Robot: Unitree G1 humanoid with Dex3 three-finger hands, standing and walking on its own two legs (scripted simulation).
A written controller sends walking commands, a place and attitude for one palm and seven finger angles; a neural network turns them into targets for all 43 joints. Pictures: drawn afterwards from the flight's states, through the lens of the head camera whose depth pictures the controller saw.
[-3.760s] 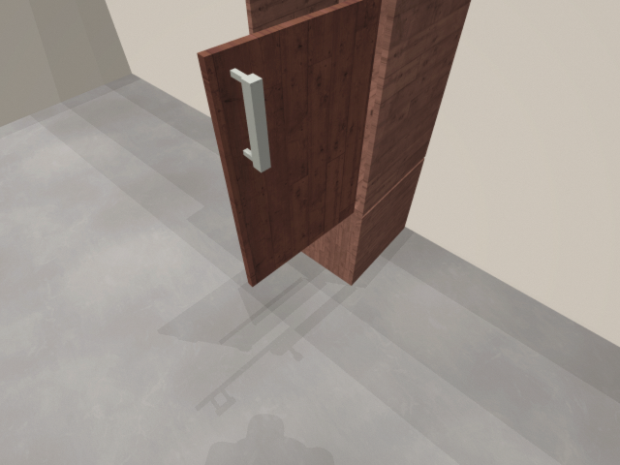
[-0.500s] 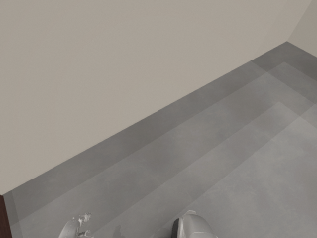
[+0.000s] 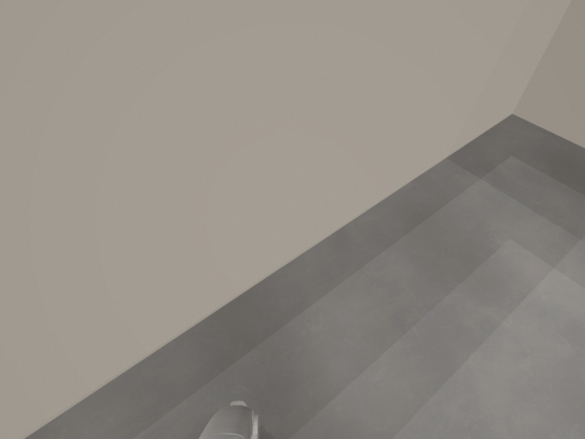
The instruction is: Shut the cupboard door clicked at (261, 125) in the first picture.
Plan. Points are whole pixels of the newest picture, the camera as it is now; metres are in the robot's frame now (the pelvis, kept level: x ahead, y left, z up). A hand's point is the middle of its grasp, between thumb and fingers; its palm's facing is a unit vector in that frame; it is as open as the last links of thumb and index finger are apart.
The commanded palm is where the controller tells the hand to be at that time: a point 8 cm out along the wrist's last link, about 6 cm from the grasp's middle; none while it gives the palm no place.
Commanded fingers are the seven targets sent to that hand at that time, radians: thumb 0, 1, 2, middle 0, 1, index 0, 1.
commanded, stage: turn to face it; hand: left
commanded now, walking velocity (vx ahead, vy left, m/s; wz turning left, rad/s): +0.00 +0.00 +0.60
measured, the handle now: out of the picture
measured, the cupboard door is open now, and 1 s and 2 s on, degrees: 84 84 84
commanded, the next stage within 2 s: none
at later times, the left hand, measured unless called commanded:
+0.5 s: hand (178, 384) +0.23 +0.22 -0.17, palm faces +0.26 -0.95 -0.19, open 7.4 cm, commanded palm none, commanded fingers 0.00 0.90 0.90 -0.20 -0.30 -0.20 -0.30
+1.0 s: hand (229, 391) +0.22 +0.13 -0.15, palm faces +0.53 -0.80 -0.30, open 7.3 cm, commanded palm none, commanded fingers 0.00 0.90 0.90 -0.20 -0.30 -0.20 -0.30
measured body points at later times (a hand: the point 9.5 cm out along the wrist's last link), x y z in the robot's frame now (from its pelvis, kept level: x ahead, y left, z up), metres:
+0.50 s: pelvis +0.17 +0.02 +0.00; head +0.21 +0.05 +0.45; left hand +0.21 +0.27 -0.15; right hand +0.22 -0.21 -0.14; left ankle +0.15 +0.09 -0.74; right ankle +0.22 -0.18 -0.65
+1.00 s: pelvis +0.25 -0.08 +0.00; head +0.32 -0.08 +0.45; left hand +0.19 +0.17 -0.12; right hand +0.45 -0.27 -0.16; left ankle +0.13 +0.06 -0.64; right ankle +0.26 -0.13 -0.74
